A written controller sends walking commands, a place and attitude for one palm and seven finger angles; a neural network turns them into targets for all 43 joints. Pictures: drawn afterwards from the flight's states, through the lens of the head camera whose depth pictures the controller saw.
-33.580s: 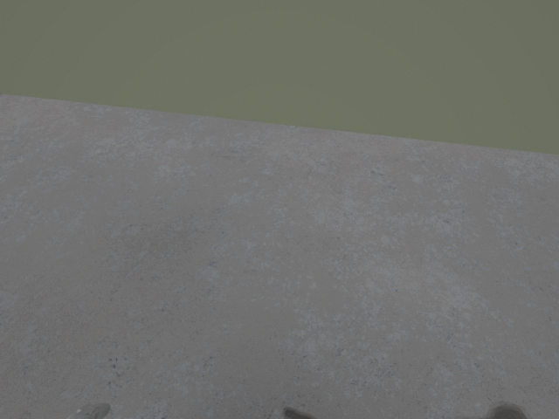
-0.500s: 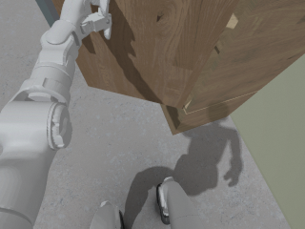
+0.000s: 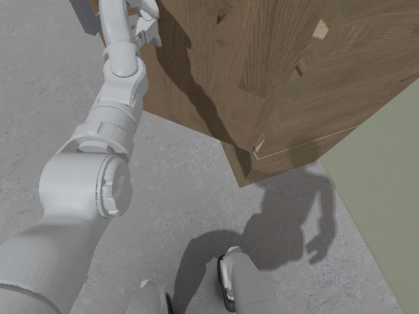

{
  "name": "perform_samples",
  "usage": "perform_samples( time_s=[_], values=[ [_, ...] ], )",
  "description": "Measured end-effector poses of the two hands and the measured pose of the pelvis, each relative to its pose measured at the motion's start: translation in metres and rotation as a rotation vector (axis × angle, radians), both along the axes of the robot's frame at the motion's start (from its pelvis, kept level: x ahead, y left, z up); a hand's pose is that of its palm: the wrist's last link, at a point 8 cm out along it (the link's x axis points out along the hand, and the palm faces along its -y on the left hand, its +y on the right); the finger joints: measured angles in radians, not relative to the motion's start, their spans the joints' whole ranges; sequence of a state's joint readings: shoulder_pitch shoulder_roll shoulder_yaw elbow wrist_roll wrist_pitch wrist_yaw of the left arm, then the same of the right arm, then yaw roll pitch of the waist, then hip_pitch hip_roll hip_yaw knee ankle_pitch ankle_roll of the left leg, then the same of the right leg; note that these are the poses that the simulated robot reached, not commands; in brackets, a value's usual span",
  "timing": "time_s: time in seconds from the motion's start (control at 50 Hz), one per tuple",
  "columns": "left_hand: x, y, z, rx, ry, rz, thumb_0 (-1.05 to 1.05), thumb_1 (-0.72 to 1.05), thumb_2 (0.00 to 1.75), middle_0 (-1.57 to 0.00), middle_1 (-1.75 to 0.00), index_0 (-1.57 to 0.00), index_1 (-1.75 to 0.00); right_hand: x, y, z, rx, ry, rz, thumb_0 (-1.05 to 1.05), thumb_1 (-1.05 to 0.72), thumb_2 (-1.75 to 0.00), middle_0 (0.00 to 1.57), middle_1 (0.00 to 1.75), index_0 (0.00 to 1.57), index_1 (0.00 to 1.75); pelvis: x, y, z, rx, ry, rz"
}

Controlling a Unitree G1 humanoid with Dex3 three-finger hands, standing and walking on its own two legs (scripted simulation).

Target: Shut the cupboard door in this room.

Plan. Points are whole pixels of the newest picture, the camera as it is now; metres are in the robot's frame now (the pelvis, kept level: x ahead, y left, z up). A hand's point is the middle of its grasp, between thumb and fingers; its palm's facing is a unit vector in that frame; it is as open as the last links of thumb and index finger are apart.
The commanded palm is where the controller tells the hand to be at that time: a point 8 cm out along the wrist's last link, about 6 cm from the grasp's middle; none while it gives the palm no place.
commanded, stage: pull the fist back off the door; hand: left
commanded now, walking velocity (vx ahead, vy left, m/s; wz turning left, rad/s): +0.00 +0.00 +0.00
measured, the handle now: out of the picture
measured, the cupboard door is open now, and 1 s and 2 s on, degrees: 48 48 48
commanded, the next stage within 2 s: draw the hand back to the body in 0.64 s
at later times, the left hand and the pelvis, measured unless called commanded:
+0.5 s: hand (165, 64) +0.50 -0.02 +0.12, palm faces -0.06 -1.00 -0.03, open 3.1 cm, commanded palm +0.47 +0.03 +0.13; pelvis +0.01 +0.01 +0.03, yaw +0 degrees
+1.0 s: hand (132, 86) +0.45 +0.03 +0.14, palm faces +0.00 -1.00 -0.05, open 3.1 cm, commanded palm +0.40 +0.09 +0.16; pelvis +0.02 +0.00 +0.05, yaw -2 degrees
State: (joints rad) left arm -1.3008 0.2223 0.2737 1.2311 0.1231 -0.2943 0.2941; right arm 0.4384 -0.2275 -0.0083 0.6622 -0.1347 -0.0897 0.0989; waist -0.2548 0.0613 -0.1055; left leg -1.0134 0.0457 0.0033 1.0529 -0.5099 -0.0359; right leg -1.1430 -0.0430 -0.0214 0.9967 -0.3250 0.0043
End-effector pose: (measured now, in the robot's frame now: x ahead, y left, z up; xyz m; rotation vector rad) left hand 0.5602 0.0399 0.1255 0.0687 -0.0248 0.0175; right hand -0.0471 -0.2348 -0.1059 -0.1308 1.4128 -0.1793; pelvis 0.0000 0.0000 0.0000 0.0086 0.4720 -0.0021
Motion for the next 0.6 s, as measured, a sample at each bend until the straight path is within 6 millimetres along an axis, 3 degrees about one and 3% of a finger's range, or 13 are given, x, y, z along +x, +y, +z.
perform_samples(
  time_s=[0.14, 0.26, 0.42, 0.6],
  values=[
    [-0.020, -0.014, -0.002, -0.037, 0.101, -0.057, 0.02, 0.89, 0.91, -1.30, -1.50, -1.29, -1.50, 0.016, -0.004, 0.009, -0.018, -0.033, -0.027, 0.00, -0.90, -0.90, 0.20, 0.30, 0.20, 0.30, 0.003, 0.001, 0.015, 0.003, -0.058, -0.001],
    [-0.034, -0.011, 0.016, -0.020, -0.001, -0.055, 0.02, 0.89, 0.90, -1.30, -1.50, -1.29, -1.50, 0.032, -0.012, 0.016, -0.040, -0.095, -0.008, 0.00, -0.90, -0.90, 0.20, 0.30, 0.20, 0.30, 0.008, 0.003, 0.020, 0.006, -0.088, -0.007],
    [-0.065, -0.002, 0.000, -0.034, 0.030, -0.062, 0.02, 0.90, 0.90, -1.30, -1.50, -1.29, -1.50, 0.052, -0.017, 0.020, -0.052, -0.127, 0.012, 0.00, -0.90, -0.90, 0.20, 0.30, 0.20, 0.30, 0.010, 0.006, 0.026, 0.006, -0.132, -0.007],
    [-0.095, -0.009, -0.002, -0.005, -0.006, -0.090, 0.02, 0.90, 0.90, -1.30, -1.50, -1.30, -1.50, 0.081, -0.009, 0.017, -0.040, -0.201, 0.032, 0.01, -0.90, -0.90, 0.20, 0.30, 0.20, 0.30, 0.009, 0.008, 0.029, 0.006, -0.173, -0.001]
  ],
)
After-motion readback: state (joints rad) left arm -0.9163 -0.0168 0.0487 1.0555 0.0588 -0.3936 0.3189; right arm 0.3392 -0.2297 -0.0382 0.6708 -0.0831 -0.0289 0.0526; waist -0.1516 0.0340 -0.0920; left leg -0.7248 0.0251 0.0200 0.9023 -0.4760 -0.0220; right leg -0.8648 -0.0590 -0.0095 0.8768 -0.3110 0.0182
